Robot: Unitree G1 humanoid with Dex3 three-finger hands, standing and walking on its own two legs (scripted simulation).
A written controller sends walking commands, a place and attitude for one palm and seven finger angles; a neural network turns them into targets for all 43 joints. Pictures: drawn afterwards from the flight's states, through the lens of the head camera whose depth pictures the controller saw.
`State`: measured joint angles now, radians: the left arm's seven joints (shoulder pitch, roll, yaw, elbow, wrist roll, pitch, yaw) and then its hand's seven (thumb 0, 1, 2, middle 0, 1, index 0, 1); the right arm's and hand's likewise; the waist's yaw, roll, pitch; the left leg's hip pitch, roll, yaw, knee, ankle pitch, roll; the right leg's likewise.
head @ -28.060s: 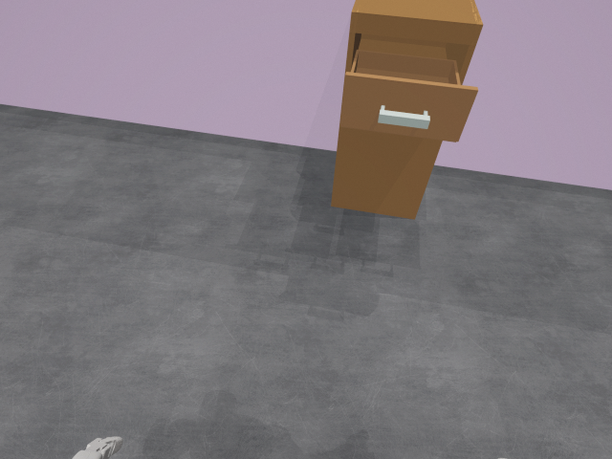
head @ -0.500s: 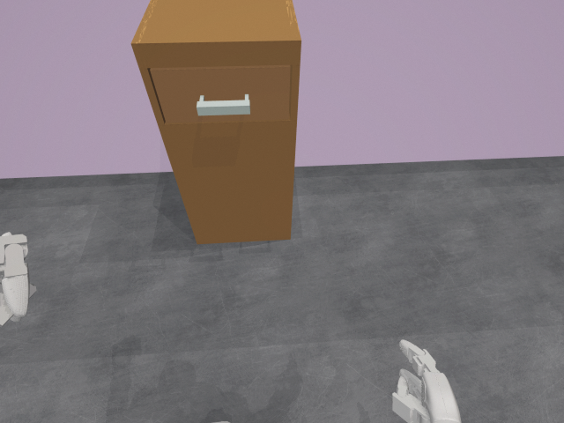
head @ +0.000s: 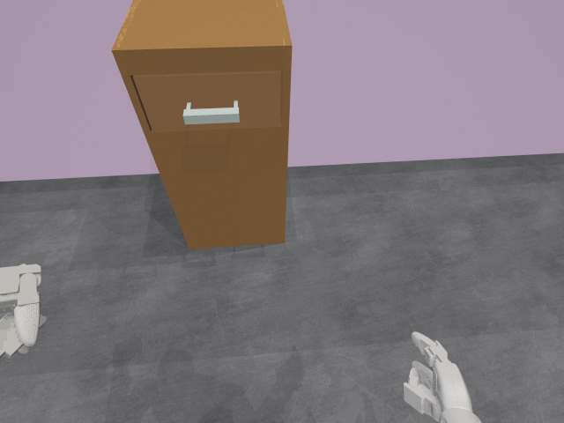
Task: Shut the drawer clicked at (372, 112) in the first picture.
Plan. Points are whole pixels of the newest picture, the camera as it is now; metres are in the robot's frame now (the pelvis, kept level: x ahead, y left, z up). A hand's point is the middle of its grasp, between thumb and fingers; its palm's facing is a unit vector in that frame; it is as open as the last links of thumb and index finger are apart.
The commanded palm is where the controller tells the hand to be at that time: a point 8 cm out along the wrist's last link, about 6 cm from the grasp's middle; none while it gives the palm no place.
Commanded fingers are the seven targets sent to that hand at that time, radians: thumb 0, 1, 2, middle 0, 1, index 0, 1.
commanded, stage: stop stepping back and stand still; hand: left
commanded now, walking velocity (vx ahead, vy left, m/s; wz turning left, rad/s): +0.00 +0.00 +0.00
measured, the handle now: (212, 110) +0.82 +0.19 -0.06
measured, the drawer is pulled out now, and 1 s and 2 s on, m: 0.00 0.00 0.00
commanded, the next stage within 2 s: let the arm hang, fingers relaxed in 0.02 s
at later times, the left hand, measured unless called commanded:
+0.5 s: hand out of the picture -0.03 +0.21 -0.18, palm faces +0.05 -0.98 -0.20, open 3.5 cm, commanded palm none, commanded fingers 0.00 0.90 0.90 -0.60 -0.73 -0.60 -0.73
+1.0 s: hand out of the picture -0.08 +0.20 -0.17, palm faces +0.06 -0.98 -0.19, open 7.2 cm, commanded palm none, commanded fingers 0.00 0.90 0.90 -0.20 -0.30 -0.20 -0.30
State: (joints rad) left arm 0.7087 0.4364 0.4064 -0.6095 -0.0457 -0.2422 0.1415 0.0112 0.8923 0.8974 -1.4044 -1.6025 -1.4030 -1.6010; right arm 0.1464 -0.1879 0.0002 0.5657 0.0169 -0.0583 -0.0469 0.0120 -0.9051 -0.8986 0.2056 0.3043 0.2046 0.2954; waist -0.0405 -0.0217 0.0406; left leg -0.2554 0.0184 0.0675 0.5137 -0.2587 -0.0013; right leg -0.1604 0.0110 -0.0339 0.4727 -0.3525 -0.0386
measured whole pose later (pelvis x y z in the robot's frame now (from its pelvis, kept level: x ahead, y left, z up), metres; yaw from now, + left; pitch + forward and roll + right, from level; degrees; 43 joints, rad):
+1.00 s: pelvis -0.07 +0.03 +0.00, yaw +1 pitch -2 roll +0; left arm 0.30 0.13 0.00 1.13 0.01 0.01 0.03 0.00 0.91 0.90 -0.22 -0.33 -0.22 -0.33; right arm 0.31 -0.12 -0.01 1.12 -0.01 0.01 -0.03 0.01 -0.91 -0.90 0.20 0.30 0.20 0.29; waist -0.01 0.02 0.02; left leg -0.23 -0.02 0.06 0.41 -0.15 0.04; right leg -0.17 -0.03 -0.05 0.44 -0.25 0.00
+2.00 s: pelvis -0.04 +0.01 +0.01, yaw +2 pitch -2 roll +0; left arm 0.23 0.18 0.02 1.14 0.00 -0.01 0.02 0.00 0.91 0.90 -0.20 -0.30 -0.20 -0.30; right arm 0.23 -0.17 -0.02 1.15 -0.01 0.00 -0.03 0.00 -0.91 -0.90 0.20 0.30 0.20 0.29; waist -0.01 0.01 0.05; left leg -0.18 0.01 0.04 0.39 -0.18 0.00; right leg -0.10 0.01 -0.06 0.39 -0.26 -0.03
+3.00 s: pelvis -0.02 -0.01 +0.01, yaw +1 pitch -1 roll +1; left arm 0.13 0.29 0.02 1.13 0.00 -0.02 0.01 0.00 0.91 0.90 -0.20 -0.30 -0.20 -0.30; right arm 0.14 -0.29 -0.01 1.13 -0.01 0.00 -0.02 0.01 -0.91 -0.90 0.21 0.30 0.20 0.30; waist -0.01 0.01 0.04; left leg -0.12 0.03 0.05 0.32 -0.17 -0.02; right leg -0.04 0.03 -0.06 0.31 -0.25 -0.05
